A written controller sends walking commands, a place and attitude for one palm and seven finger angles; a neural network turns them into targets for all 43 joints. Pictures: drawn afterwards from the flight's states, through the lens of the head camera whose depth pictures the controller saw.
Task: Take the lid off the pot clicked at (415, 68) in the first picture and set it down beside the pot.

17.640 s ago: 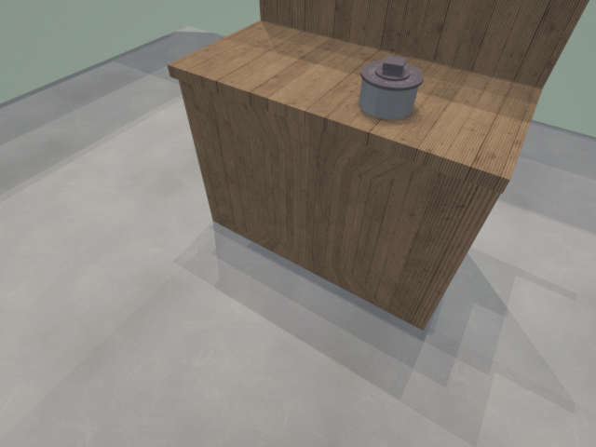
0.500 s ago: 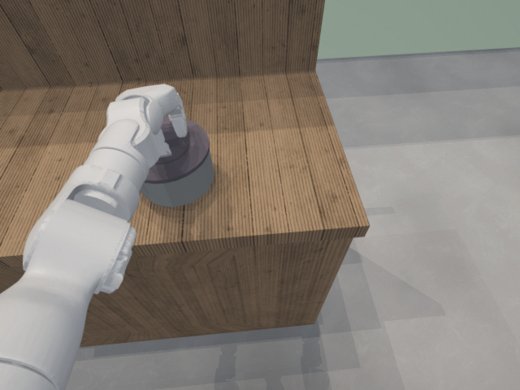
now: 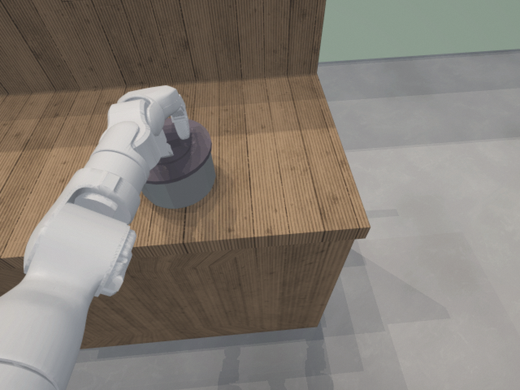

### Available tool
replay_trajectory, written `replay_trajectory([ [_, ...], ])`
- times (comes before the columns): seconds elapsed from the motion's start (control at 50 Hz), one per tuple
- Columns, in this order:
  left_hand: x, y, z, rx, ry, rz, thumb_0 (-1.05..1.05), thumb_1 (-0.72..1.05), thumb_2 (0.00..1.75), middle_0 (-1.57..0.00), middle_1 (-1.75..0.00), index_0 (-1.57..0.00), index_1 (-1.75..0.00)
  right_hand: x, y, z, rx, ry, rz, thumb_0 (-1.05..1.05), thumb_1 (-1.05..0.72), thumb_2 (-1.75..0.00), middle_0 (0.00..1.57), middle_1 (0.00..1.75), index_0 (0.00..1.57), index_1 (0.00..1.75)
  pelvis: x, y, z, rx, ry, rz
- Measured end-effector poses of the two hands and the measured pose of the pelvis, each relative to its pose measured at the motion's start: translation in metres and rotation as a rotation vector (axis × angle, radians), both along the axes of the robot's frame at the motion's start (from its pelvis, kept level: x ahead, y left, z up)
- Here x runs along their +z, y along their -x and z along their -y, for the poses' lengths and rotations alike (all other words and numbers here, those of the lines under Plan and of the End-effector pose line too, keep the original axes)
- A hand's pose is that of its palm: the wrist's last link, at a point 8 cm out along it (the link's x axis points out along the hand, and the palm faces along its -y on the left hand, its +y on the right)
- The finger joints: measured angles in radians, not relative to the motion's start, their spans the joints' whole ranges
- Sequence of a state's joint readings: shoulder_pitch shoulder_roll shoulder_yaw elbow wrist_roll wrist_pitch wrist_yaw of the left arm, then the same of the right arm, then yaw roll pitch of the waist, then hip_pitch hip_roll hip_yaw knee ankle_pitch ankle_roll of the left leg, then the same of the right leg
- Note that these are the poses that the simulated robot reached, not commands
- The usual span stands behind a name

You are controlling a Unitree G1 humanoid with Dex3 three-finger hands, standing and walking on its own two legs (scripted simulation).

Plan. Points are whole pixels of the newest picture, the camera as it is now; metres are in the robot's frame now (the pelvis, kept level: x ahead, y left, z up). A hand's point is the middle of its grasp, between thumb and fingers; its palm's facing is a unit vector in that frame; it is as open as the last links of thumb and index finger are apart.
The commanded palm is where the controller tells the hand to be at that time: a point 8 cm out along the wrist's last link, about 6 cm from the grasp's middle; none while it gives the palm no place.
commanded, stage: lift the lid straight up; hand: left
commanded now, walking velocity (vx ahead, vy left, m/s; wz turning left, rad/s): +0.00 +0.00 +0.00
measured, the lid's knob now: (162, 136) +0.52 +0.12 +0.11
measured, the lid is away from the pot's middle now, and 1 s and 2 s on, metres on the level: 0.00 0.01 0.02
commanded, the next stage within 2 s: move the lid sideways beside the pot in 1.82 s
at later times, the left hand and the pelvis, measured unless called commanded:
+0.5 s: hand (154, 115) +0.49 +0.12 +0.17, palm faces -0.35 -0.09 -0.93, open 7.1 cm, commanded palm +0.49 +0.12 +0.24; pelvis +0.00 +0.00 +0.00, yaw +1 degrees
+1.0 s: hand (140, 95) +0.49 +0.13 +0.21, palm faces -0.34 -0.10 -0.94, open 7.1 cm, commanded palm +0.50 +0.13 +0.28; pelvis -0.01 +0.00 +0.00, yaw +1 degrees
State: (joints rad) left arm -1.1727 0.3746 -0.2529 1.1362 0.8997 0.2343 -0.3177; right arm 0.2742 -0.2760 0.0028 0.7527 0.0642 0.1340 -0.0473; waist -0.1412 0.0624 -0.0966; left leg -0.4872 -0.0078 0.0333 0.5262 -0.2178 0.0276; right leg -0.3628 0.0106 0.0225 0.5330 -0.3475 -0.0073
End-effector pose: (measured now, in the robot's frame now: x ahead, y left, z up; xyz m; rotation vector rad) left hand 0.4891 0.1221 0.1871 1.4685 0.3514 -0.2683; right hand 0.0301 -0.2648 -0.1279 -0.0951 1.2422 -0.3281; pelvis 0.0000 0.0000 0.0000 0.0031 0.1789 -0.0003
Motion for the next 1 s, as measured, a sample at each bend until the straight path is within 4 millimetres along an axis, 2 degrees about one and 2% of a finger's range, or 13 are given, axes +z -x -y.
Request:
replay_trajectory([
  [0.12, 0.009, 0.001, -0.006, 0.025, -0.031, 0.004, 0.03, 0.22, 0.80, -0.47, -0.96, -0.70, -1.07, 0.001, -0.004, 0.001, 0.011, 0.002, 0.012, 0.01, -0.91, -0.90, 0.20, 0.29, 0.20, 0.30, 0.000, 0.001, 0.001, 0.006, 0.000, 0.006],
  [0.3, 0.023, 0.002, -0.002, 0.021, -0.015, -0.002, 0.03, 0.22, 0.81, -0.47, -0.95, -0.71, -1.07, 0.003, -0.011, 0.003, 0.027, 0.011, 0.033, 0.01, -0.91, -0.90, 0.20, 0.29, 0.20, 0.30, 0.001, 0.003, 0.001, 0.015, 0.000, 0.010],
  [0.46, 0.040, -0.001, 0.004, 0.003, -0.021, 0.041, 0.03, 0.22, 0.81, -0.47, -0.95, -0.71, -1.07, 0.003, -0.008, 0.002, 0.030, 0.009, 0.040, 0.01, -0.91, -0.90, 0.20, 0.29, 0.20, 0.30, 0.001, 0.003, 0.000, 0.013, -0.001, 0.008],
  [0.58, 0.049, -0.001, -0.003, 0.055, -0.034, 0.027, 0.03, 0.22, 0.81, -0.47, -0.95, -0.71, -1.08, 0.001, -0.004, -0.001, 0.025, -0.004, 0.028, 0.01, -0.91, -0.90, 0.20, 0.29, 0.20, 0.30, 0.001, 0.003, -0.001, 0.009, -0.003, 0.012],
  [0.76, 0.060, 0.000, -0.004, 0.047, -0.016, 0.026, 0.03, 0.22, 0.81, -0.47, -0.95, -0.72, -1.08, 0.004, -0.005, 0.000, 0.036, 0.005, 0.033, 0.01, -0.91, -0.90, 0.20, 0.29, 0.20, 0.30, 0.001, 0.004, -0.001, 0.017, -0.002, 0.015],
  [0.88, 0.075, 0.000, -0.002, 0.029, -0.026, 0.067, 0.03, 0.22, 0.81, -0.47, -0.95, -0.72, -1.08, 0.005, -0.007, 0.001, 0.044, 0.010, 0.049, 0.01, -0.91, -0.90, 0.20, 0.29, 0.20, 0.30, 0.002, 0.004, -0.002, 0.019, -0.002, 0.014],
  [1.0, 0.081, 0.001, -0.006, 0.074, -0.014, 0.047, 0.03, 0.22, 0.81, -0.47, -0.95, -0.72, -1.08, 0.004, -0.008, -0.001, 0.048, 0.003, 0.044, 0.01, -0.91, -0.90, 0.20, 0.29, 0.20, 0.30, 0.002, 0.005, -0.003, 0.018, -0.002, 0.016],
])
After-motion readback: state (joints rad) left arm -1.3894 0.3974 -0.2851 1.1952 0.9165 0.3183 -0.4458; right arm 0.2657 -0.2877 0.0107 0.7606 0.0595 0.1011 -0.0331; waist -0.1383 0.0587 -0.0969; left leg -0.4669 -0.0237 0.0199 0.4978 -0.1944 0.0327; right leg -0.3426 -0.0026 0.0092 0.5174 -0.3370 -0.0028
